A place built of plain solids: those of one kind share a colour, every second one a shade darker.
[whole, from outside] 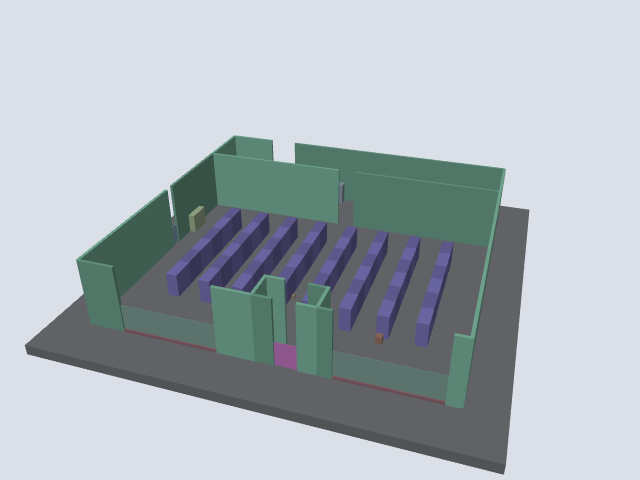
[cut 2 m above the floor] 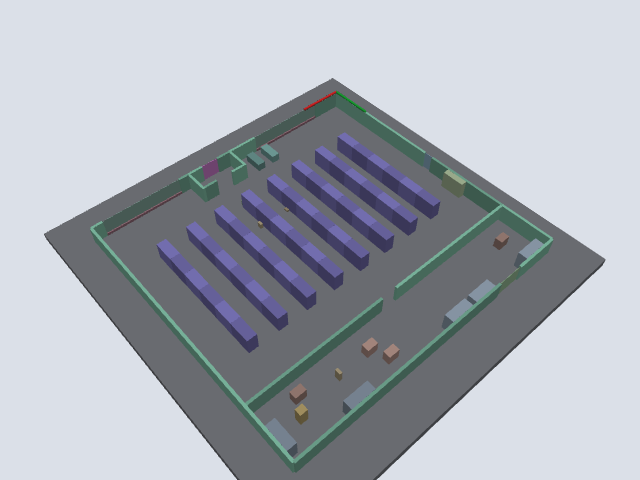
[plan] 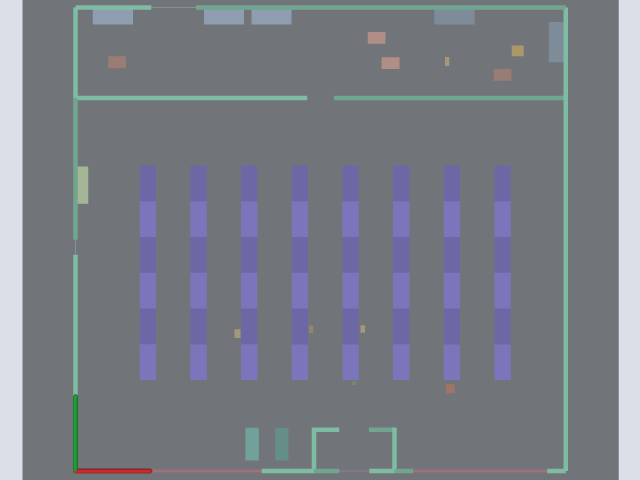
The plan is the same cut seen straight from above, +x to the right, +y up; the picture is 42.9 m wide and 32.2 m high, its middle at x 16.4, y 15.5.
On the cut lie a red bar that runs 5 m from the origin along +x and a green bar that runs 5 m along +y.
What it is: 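A store; runs of fixtures between aisles, tills by the way out, a stock room at the back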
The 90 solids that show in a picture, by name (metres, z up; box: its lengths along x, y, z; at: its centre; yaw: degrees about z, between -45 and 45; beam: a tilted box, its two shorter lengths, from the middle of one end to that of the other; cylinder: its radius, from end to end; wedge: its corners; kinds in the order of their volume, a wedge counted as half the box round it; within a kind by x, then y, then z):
{
 "run_bay_1": {"box": [1.1, 2.4, 2.45], "at": [4.85, 7.3, 1.18]},
 "run_bay_2": {"box": [1.1, 2.4, 2.45], "at": [4.85, 9.7, 1.18]},
 "run_bay_3": {"box": [1.1, 2.4, 2.45], "at": [4.85, 12.1, 1.18]},
 "run_bay_4": {"box": [1.1, 2.4, 2.45], "at": [4.85, 14.5, 1.18]},
 "run_bay_5": {"box": [1.1, 2.4, 2.45], "at": [4.85, 16.9, 1.18]},
 "run_bay_6": {"box": [1.1, 2.4, 2.45], "at": [4.85, 19.3, 1.18]},
 "run_bay_7": {"box": [1.1, 2.4, 2.45], "at": [8.25, 7.3, 1.18]},
 "run_bay_8": {"box": [1.1, 2.4, 2.45], "at": [8.25, 9.7, 1.18]},
 "run_bay_9": {"box": [1.1, 2.4, 2.45], "at": [8.25, 12.1, 1.18]},
 "run_bay_10": {"box": [1.1, 2.4, 2.45], "at": [8.25, 14.5, 1.18]},
 "run_bay_11": {"box": [1.1, 2.4, 2.45], "at": [8.25, 16.9, 1.18]},
 "run_bay_12": {"box": [1.1, 2.4, 2.45], "at": [8.25, 19.3, 1.18]},
 "run_bay_13": {"box": [1.1, 2.4, 2.45], "at": [11.65, 7.3, 1.18]},
 "run_bay_14": {"box": [1.1, 2.4, 2.45], "at": [11.65, 9.7, 1.18]},
 "run_bay_15": {"box": [1.1, 2.4, 2.45], "at": [11.65, 12.1, 1.18]},
 "run_bay_16": {"box": [1.1, 2.4, 2.45], "at": [11.65, 14.5, 1.18]},
 "run_bay_17": {"box": [1.1, 2.4, 2.45], "at": [11.65, 16.9, 1.18]},
 "run_bay_18": {"box": [1.1, 2.4, 2.45], "at": [11.65, 19.3, 1.18]},
 "run_bay_19": {"box": [1.1, 2.4, 2.45], "at": [15.05, 7.3, 1.18]},
 "run_bay_20": {"box": [1.1, 2.4, 2.45], "at": [15.05, 9.7, 1.18]},
 "run_bay_21": {"box": [1.1, 2.4, 2.45], "at": [15.05, 12.1, 1.18]},
 "run_bay_22": {"box": [1.1, 2.4, 2.45], "at": [15.05, 14.5, 1.18]},
 "run_bay_23": {"box": [1.1, 2.4, 2.45], "at": [15.05, 16.9, 1.18]},
 "run_bay_24": {"box": [1.1, 2.4, 2.45], "at": [15.05, 19.3, 1.18]},
 "run_bay_25": {"box": [1.1, 2.4, 2.45], "at": [18.45, 7.3, 1.18]},
 "run_bay_26": {"box": [1.1, 2.4, 2.45], "at": [18.45, 9.7, 1.18]},
 "run_bay_27": {"box": [1.1, 2.4, 2.45], "at": [18.45, 12.1, 1.18]},
 "run_bay_28": {"box": [1.1, 2.4, 2.45], "at": [18.45, 14.5, 1.18]},
 "run_bay_29": {"box": [1.1, 2.4, 2.45], "at": [18.45, 16.9, 1.18]},
 "run_bay_30": {"box": [1.1, 2.4, 2.45], "at": [18.45, 19.3, 1.18]},
 "run_bay_31": {"box": [1.1, 2.4, 2.45], "at": [21.85, 7.3, 1.18]},
 "run_bay_32": {"box": [1.1, 2.4, 2.45], "at": [21.85, 9.7, 1.18]},
 "run_bay_33": {"box": [1.1, 2.4, 2.45], "at": [21.85, 12.1, 1.18]},
 "run_bay_34": {"box": [1.1, 2.4, 2.45], "at": [21.85, 14.5, 1.18]},
 "run_bay_35": {"box": [1.1, 2.4, 2.45], "at": [21.85, 16.9, 1.18]},
 "run_bay_36": {"box": [1.1, 2.4, 2.45], "at": [21.85, 19.3, 1.18]},
 "run_bay_37": {"box": [1.1, 2.4, 2.45], "at": [25.25, 7.3, 1.18]},
 "run_bay_38": {"box": [1.1, 2.4, 2.45], "at": [25.25, 9.7, 1.18]},
 "run_bay_39": {"box": [1.1, 2.4, 2.45], "at": [25.25, 12.1, 1.18]},
 "run_bay_40": {"box": [1.1, 2.4, 2.45], "at": [25.25, 14.5, 1.18]},
 "run_bay_41": {"box": [1.1, 2.4, 2.45], "at": [25.25, 16.9, 1.18]},
 "run_bay_42": {"box": [1.1, 2.4, 2.45], "at": [25.25, 19.3, 1.18]},
 "run_bay_43": {"box": [1.1, 2.4, 2.45], "at": [28.65, 7.3, 1.18]},
 "run_bay_44": {"box": [1.1, 2.4, 2.45], "at": [28.65, 9.7, 1.18]},
 "run_bay_45": {"box": [1.1, 2.4, 2.45], "at": [28.65, 12.1, 1.18]},
 "run_bay_46": {"box": [1.1, 2.4, 2.45], "at": [28.65, 14.5, 1.18]},
 "run_bay_47": {"box": [1.1, 2.4, 2.45], "at": [28.65, 16.9, 1.18]},
 "run_bay_48": {"box": [1.1, 2.4, 2.45], "at": [28.65, 19.3, 1.18]},
 "wall_1": {"box": [0.3, 14.51, 6.74], "at": [0.0, 7.26, 3.32]},
 "wall_2": {"box": [0.3, 9.51, 6.74], "at": [0.0, 20.27, 3.32]},
 "wall_3": {"box": [0.3, 6.08, 6.74], "at": [0.0, 28.06, 3.32]},
 "wall_4": {"box": [3.5, 0.3, 6.74], "at": [1.75, 0.0, 3.32]},
 "wall_5": {"box": [5.08, 0.3, 6.74], "at": [2.54, 31.1, 3.32]},
 "wall_6": {"box": [15.4, 0.3, 6.74], "at": [7.85, 25.02, 3.32]},
 "wall_7": {"box": [3.5, 0.3, 6.74], "at": [14.24, 0.0, 3.32]},
 "wall_8": {"box": [0.3, 2.77, 6.74], "at": [15.99, 1.53, 3.32]},
 "wall_9": {"box": [1.7, 0.3, 6.74], "at": [16.84, 0.0, 3.32]},
 "wall_10": {"box": [1.55, 0.3, 6.74], "at": [16.92, 2.77, 3.32]},
 "wall_11": {"box": [1.55, 0.3, 6.74], "at": [20.47, 2.77, 3.32]},
 "wall_12": {"box": [24.81, 0.3, 6.74], "at": [20.48, 31.1, 3.32]},
 "wall_13": {"box": [1.7, 0.3, 6.74], "at": [20.54, 0.0, 3.32]},
 "wall_14": {"box": [0.3, 2.77, 6.74], "at": [21.39, 1.53, 3.32]},
 "wall_15": {"box": [1.25, 0.3, 6.74], "at": [22.02, 0.0, 3.32]},
 "wall_16": {"box": [15.4, 0.3, 6.74], "at": [25.04, 25.02, 3.32]},
 "wall_17": {"box": [1.25, 0.3, 6.74], "at": [32.27, 0.0, 3.32]},
 "wall_18": {"box": [0.3, 25.02, 6.74], "at": [32.89, 12.51, 3.32]},
 "wall_19": {"box": [0.3, 6.08, 6.74], "at": [32.89, 28.06, 3.32]},
 "stockrack_1": {"box": [2.7, 1.0, 2.45], "at": [2.51, 30.45, 1.18]},
 "stockrack_2": {"box": [2.7, 1.0, 2.45], "at": [9.96, 30.45, 1.18]},
 "stockrack_3": {"box": [2.7, 1.0, 2.45], "at": [13.15, 30.45, 1.18]},
 "stockrack_4": {"box": [2.7, 1.0, 2.45], "at": [25.41, 30.45, 1.18]},
 "stockrack_5": {"box": [1.0, 2.7, 2.45], "at": [32.24, 28.77, 1.18]},
 "stockpallet_1": {"box": [1.2, 0.8, 1.25], "at": [2.79, 27.42, 0.57]},
 "stockpallet_2": {"box": [1.2, 0.8, 1.25], "at": [20.2, 29.05, 0.57]},
 "stockpallet_3": {"box": [1.2, 0.8, 1.25], "at": [21.13, 27.36, 0.57]},
 "stockpallet_4": {"box": [1.2, 0.8, 1.25], "at": [28.65, 26.58, 0.57]},
 "till_body_1": {"box": [0.9, 2.2, 0.95], "at": [11.84, 1.8, 0.42]},
 "till_body_2": {"box": [0.9, 2.2, 0.95], "at": [13.84, 1.8, 0.42]},
 "wallshelf_1": {"box": [0.7, 2.5, 2.05], "at": [0.5, 19.18, 0.97]},
 "wall_sill_front_1": {"box": [9.0, 0.3, 0.35], "at": [8.0, 0.0, 0.12]},
 "wall_sill_front_2": {"box": [9.0, 0.3, 0.35], "at": [27.14, 0.0, 0.12]},
 "front_pane_1": {"box": [9.0, 0.04, 2.5], "at": [8.0, 0.0, 1.55]},
 "front_pane_2": {"box": [9.0, 0.04, 2.5], "at": [27.14, 0.0, 1.55]},
 "clutter_roll_cage_body_1": {"box": [0.8, 0.72, 1.75], "at": [29.67, 28.18, 0.82]},
 "goods_leaf_1": {"box": [3.0, 0.04, 3.05], "at": [6.58, 31.1, 1.48]},
 "clutter_dump_bin_body_1": {"box": [0.6, 0.6, 0.8], "at": [25.13, 5.53, 0.35]},
 "clutter_carton_stack_body_1": {"box": [0.4, 0.6, 0.25], "at": [10.87, 9.22, 0.07]},
 "clutter_carton_stack_body_2": {"box": [0.3, 0.6, 1.25], "at": [24.93, 27.48, 0.57]},
 "front_doors_shut_1": {"box": [2.04, 0.04, 2.45], "at": [18.69, 0.0, 1.18]},
 "fire_exit_leaf_1": {"box": [0.04, 1.0, 2.15], "at": [0.0, 15.01, 1.02]}
}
